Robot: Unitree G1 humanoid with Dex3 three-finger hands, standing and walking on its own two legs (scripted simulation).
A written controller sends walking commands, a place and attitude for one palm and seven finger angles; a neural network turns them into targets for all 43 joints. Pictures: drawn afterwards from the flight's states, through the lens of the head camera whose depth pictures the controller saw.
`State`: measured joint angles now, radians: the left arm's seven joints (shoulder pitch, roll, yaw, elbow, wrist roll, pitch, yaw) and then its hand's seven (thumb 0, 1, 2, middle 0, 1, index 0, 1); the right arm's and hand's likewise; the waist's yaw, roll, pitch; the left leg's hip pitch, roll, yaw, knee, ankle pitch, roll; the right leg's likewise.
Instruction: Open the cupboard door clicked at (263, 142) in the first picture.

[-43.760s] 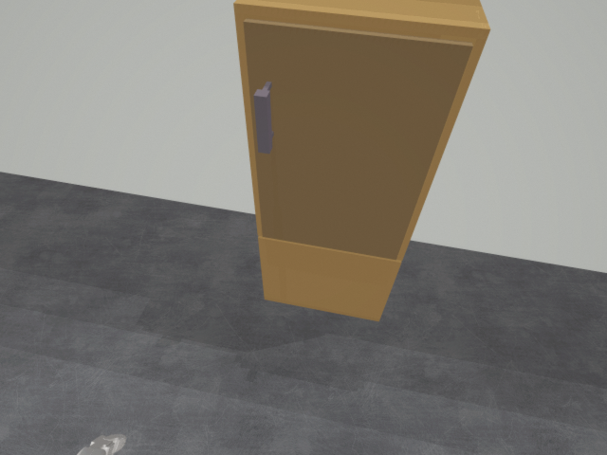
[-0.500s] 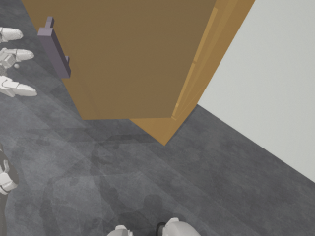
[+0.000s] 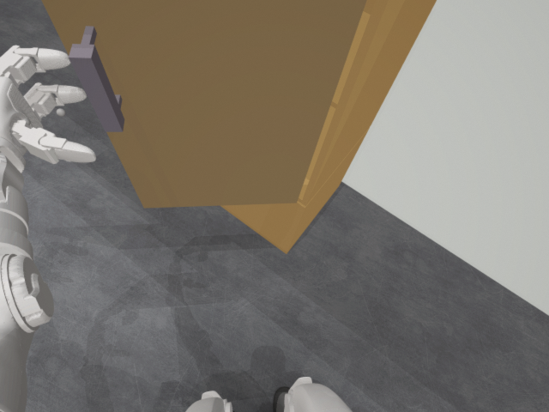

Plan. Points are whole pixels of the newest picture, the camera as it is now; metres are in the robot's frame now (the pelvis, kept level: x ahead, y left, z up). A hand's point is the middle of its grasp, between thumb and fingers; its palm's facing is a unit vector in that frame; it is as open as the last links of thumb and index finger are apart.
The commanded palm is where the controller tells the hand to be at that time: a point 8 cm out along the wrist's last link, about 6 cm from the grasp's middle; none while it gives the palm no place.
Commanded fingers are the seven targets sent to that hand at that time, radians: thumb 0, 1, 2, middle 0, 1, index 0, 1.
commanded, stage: slide the fingers in behind the handle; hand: left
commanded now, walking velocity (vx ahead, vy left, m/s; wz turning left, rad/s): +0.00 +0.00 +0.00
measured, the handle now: (102, 81) +0.56 +0.21 +0.10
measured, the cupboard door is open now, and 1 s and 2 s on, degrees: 42 43 42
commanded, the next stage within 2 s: close the thumb around the handle in 0.98 s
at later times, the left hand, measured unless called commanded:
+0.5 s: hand (95, 110) +0.50 +0.20 +0.11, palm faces +0.01 -1.00 +0.01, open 13.9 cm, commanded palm +0.47 +0.25 +0.10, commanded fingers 0.00 -0.50 0.30 -0.30 -1.20 -0.30 -1.20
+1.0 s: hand (103, 110) +0.50 +0.20 +0.11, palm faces +0.01 -1.00 +0.00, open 14.0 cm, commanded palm +0.48 +0.24 +0.10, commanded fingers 0.00 -0.50 0.30 -0.30 -1.20 -0.30 -1.20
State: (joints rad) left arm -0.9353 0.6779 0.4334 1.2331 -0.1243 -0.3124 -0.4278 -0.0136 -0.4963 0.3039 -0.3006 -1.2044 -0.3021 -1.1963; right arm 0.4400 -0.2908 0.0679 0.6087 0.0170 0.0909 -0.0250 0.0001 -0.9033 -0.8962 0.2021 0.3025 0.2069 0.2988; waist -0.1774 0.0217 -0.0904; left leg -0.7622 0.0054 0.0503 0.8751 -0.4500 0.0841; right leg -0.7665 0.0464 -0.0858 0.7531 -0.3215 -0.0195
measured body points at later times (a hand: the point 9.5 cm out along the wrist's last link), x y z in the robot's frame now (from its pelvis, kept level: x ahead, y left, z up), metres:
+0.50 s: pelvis +0.01 -0.01 +0.00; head +0.11 +0.01 +0.44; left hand +0.49 +0.26 +0.11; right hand +0.00 -0.27 -0.11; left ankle -0.02 +0.06 -0.70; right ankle +0.02 -0.12 -0.70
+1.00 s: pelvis +0.00 -0.02 +0.00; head +0.11 +0.00 +0.44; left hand +0.50 +0.25 +0.11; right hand +0.00 -0.29 -0.10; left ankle -0.02 +0.06 -0.70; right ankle +0.02 -0.12 -0.70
